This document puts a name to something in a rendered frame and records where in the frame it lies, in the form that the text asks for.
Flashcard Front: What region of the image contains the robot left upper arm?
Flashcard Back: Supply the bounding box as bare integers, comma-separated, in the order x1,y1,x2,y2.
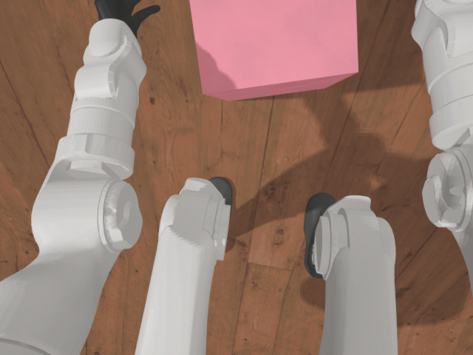
0,177,143,355

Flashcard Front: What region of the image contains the robot right upper arm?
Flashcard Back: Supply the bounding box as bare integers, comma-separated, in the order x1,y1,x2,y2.
422,146,473,296

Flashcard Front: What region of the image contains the right robot forearm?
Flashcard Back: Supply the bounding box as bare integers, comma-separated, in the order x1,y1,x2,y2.
411,0,473,150

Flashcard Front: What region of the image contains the robot shin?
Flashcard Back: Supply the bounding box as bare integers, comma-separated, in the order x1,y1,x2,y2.
312,195,395,265
158,177,223,239

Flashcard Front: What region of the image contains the robot left hand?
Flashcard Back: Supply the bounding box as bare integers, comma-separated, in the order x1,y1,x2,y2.
95,0,160,38

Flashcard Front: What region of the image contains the left robot forearm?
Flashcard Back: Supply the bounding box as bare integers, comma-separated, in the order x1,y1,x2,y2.
31,18,146,241

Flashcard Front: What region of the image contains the robot left shin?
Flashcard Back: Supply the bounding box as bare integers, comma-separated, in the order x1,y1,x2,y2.
158,177,223,239

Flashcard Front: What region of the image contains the carton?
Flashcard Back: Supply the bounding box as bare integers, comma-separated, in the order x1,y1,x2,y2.
189,0,358,101

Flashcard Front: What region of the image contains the robot right shin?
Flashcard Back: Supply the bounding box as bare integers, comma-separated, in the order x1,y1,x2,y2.
312,195,395,265

